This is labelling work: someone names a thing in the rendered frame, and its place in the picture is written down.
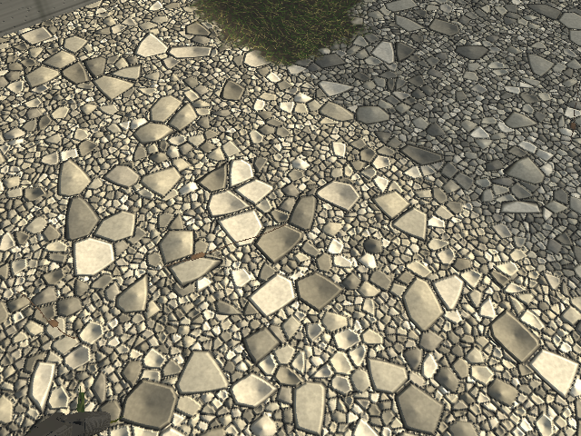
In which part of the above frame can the left robot hand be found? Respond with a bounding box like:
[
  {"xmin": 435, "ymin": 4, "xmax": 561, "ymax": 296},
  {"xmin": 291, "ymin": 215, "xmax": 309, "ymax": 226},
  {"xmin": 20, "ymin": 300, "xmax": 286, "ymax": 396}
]
[{"xmin": 25, "ymin": 411, "xmax": 111, "ymax": 436}]

